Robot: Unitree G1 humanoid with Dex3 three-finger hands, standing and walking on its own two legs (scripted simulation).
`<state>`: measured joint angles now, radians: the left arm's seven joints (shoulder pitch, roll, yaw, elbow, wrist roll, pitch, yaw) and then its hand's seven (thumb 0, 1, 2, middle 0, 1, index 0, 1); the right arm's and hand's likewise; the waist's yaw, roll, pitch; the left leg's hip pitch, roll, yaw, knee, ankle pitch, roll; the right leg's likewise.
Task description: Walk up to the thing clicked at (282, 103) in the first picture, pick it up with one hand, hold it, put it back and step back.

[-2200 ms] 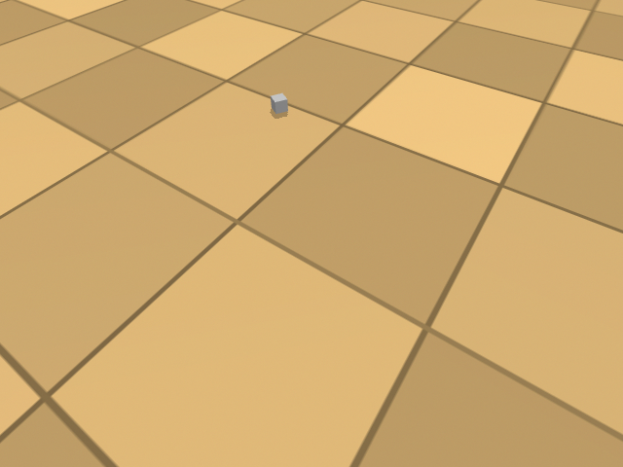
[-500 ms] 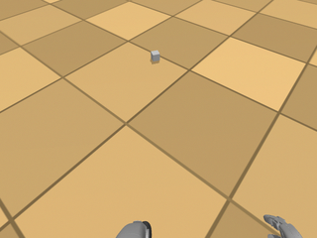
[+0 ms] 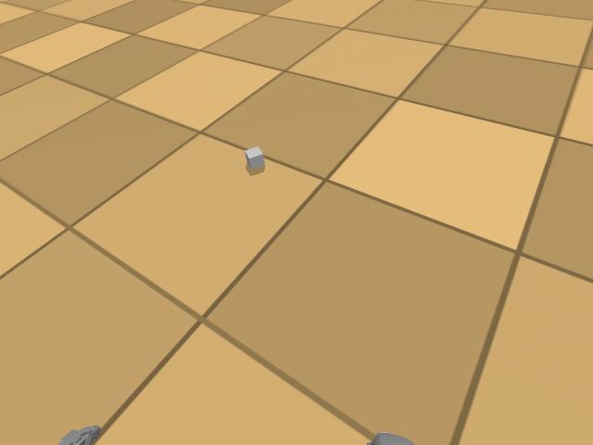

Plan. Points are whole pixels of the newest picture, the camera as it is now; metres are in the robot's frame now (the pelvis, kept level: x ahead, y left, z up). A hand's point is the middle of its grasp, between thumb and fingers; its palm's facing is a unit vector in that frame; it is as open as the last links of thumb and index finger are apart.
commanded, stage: walk up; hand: left
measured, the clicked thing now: (254, 158) +1.60 +0.28 -0.71
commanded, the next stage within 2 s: none
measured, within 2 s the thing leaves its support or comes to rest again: neither
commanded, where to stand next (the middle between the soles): +1.20 +0.05 m, yaw -1 degrees
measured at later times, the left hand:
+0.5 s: hand (136, 373) +0.27 +0.31 -0.14, palm faces +0.02 -0.93 -0.36, open 7.4 cm
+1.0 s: hand (192, 218) +0.59 +0.25 -0.09, palm faces +0.00 -0.91 -0.41, open 7.4 cm
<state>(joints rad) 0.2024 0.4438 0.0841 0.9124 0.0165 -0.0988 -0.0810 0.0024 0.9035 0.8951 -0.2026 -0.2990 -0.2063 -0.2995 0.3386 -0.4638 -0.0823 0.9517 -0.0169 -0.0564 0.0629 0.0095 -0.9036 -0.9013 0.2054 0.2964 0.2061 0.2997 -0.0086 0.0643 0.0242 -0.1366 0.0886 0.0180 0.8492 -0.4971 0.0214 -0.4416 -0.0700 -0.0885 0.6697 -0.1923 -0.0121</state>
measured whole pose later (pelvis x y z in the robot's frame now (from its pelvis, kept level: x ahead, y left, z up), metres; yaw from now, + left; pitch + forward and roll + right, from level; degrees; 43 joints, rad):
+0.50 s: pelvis +0.27 +0.03 +0.01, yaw +2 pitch -2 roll -1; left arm 0.33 0.44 0.03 0.94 -0.01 -0.06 -0.03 0.01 0.90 0.89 -0.20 -0.30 -0.21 -0.30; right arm 0.16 -0.40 -0.07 0.85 -0.01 -0.09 0.08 0.00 -0.91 -0.90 0.20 0.30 0.21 0.30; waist 0.03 -0.03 0.08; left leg -0.38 0.04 0.09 0.63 -0.22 0.04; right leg -0.30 -0.04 0.02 1.11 -0.42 -0.05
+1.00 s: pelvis +0.50 -0.02 +0.02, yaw +0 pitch -2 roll +0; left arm 0.24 0.38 0.03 0.88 -0.01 -0.11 -0.05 0.00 0.90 0.89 -0.20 -0.30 -0.21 -0.30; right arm 0.29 -0.44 -0.05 0.93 0.00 -0.04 0.05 0.01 -0.91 -0.90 0.20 0.30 0.20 0.30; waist 0.01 0.08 0.07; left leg -0.41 0.04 -0.01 1.08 -0.35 0.03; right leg -0.29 -0.04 -0.10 0.53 -0.20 -0.03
